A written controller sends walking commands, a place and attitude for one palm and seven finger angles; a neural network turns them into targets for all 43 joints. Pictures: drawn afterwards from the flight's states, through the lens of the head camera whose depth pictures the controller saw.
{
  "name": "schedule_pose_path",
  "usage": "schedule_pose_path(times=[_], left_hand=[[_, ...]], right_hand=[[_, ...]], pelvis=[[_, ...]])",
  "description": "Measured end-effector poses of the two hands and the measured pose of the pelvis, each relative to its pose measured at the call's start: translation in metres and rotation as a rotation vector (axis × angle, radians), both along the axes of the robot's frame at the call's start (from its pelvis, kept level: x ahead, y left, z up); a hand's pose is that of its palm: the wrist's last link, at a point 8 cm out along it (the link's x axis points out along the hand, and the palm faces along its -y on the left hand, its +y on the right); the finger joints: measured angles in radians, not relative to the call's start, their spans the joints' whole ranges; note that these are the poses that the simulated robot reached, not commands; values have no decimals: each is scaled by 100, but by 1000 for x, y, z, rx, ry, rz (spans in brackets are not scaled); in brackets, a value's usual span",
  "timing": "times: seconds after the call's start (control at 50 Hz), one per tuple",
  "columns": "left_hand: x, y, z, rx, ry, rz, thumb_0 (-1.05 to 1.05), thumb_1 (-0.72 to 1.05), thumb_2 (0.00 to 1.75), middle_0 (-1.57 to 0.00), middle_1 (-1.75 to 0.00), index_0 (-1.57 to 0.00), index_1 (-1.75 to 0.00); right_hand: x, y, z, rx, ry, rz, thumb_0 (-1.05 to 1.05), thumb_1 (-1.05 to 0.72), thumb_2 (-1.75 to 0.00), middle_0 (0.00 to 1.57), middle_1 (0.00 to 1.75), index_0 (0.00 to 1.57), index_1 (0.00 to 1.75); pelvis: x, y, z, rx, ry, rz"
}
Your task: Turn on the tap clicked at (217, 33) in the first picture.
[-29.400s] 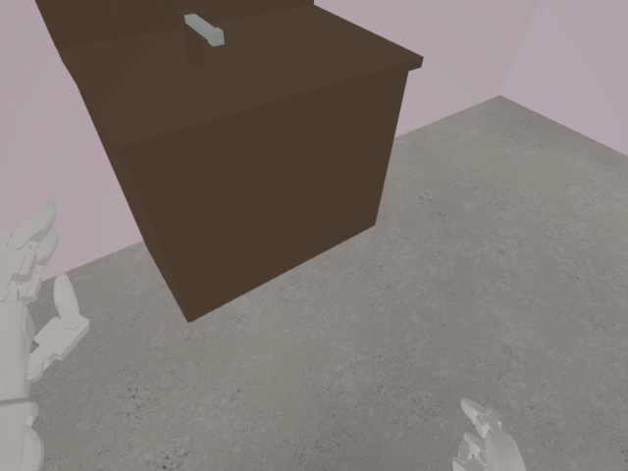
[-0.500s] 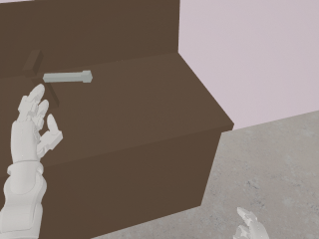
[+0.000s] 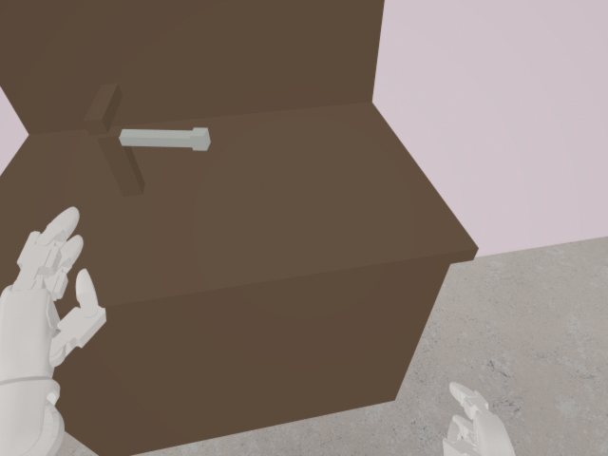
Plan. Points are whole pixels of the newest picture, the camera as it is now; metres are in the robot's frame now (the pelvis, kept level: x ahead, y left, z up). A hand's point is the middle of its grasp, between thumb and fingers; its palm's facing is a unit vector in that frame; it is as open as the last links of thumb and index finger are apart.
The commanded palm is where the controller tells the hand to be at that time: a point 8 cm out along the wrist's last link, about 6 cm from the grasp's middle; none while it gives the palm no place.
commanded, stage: draw the hand back beside the body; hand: left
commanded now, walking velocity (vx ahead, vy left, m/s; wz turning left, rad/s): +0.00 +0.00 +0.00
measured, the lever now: (200, 139) +0.55 +0.26 +0.15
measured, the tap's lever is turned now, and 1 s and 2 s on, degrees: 76 76 76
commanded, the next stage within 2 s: step back with the hand held close in 0.12 s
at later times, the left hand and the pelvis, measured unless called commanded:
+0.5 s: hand (127, 319) +0.20 +0.23 +0.13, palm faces +0.32 -0.85 -0.42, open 7.4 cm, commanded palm +0.16 +0.27 +0.17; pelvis -0.01 +0.00 +0.00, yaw -1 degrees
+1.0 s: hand (46, 370) +0.14 +0.28 +0.14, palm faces +0.39 -0.82 -0.42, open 7.4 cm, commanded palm +0.07 +0.31 +0.17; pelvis -0.08 +0.03 -0.02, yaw +1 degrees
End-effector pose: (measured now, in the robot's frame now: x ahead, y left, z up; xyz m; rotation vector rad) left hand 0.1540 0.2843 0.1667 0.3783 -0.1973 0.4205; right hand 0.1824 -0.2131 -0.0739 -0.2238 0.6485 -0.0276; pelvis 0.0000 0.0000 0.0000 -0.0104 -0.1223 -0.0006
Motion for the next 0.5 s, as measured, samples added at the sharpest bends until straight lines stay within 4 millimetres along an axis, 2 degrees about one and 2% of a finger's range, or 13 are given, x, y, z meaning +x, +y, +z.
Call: schedule_pose_path(times=[0.2, 0.36, 0.5], left_hand=[[13, -9, 0, -9, 1, -25, 1, 89, 90, -21, -30, -21, -30], [17, -12, 1, 50, 36, -43, 1, 89, 90, -21, -30, -21, -31], [13, -16, -12, 69, 132, -75, 1, 89, 90, -21, -30, -21, -31]], right_hand=[[-3, 0, -2, 25, 1, -9, 1, -91, -90, 20, 30, 20, 30], [-11, -17, -6, 8, 37, -56, 1, -91, -90, 20, 30, 20, 30], [-25, -34, -11, -22, 75, -137, 1, -91, -90, 20, 30, 20, 30]], pelvis=[[1, -5, 0, 5, 2, -9], [-2, -9, -2, -4, 63, -12], [-10, -3, -4, 0, 115, -21]])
